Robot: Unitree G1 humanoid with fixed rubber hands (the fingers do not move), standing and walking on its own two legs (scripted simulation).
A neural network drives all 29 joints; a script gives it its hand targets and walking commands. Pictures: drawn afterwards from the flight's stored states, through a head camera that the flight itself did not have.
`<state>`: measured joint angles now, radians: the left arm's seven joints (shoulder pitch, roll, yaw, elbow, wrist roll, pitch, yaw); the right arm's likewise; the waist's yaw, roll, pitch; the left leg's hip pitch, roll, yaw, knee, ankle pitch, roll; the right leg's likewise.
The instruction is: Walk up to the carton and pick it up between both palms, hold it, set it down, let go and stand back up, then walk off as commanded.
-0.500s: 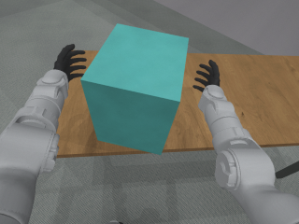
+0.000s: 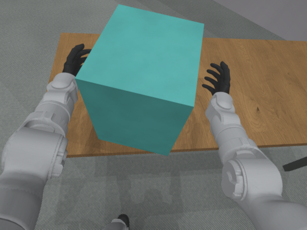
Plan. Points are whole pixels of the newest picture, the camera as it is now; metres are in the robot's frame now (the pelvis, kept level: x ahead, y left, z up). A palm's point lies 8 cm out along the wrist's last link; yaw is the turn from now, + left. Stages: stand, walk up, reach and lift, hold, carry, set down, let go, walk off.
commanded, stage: reach and lift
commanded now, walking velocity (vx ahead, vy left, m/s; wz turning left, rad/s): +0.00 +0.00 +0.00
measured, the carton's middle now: (145, 87) +0.47 +0.02 +0.04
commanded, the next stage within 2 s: none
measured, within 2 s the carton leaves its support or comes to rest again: leaves its support in 1.80 s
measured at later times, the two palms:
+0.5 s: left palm (79, 72) +0.47 +0.19 +0.09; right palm (204, 98) +0.43 -0.13 +0.07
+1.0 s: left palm (82, 78) +0.46 +0.18 +0.08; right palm (203, 103) +0.41 -0.13 +0.07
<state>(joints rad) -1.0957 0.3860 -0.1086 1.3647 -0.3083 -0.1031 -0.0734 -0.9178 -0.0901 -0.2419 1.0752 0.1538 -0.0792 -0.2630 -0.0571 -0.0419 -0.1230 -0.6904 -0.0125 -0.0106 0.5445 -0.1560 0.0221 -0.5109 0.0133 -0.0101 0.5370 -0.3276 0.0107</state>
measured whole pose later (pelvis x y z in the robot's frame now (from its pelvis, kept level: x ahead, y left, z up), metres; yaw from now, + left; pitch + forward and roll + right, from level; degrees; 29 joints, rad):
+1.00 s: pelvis -0.01 +0.01 +0.00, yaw +0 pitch +17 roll -2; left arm -1.10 0.25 0.23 1.34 0.11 -0.16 -0.08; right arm -0.90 0.12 -0.61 1.09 -0.24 -0.23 -0.22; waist -0.06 -0.07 -0.13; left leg -0.70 -0.01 -0.01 0.54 -0.14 0.03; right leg -0.52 0.01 -0.01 0.53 -0.31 0.02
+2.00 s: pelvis -0.02 +0.01 +0.00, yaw -1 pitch +16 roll -3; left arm -1.10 0.22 0.27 1.37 0.22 -0.27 -0.08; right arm -0.85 0.15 -0.76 1.07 -0.37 -0.39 -0.18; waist -0.06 -0.06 -0.13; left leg -0.69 0.00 -0.01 0.53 -0.12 0.03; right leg -0.51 0.02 -0.01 0.51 -0.28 0.02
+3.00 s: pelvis -0.04 +0.01 +0.00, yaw -1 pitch +7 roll -3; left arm -1.06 0.22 -0.02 1.33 0.02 0.04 0.02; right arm -0.81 0.01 -0.35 1.04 -0.03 0.00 -0.21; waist -0.06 -0.05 -0.24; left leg -0.53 0.01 -0.01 0.52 -0.11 0.03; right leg -0.35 0.03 -0.01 0.50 -0.27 0.01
